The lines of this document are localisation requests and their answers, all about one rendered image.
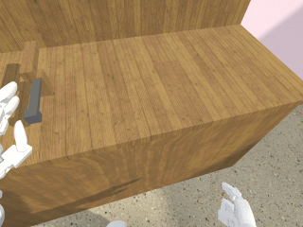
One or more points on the counter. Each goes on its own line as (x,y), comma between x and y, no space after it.
(136,95)

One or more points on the left robot hand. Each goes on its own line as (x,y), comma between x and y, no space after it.
(15,155)

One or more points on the tap lever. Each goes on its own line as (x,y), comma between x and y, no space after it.
(32,114)

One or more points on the right robot hand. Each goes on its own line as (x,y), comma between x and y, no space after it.
(236,214)

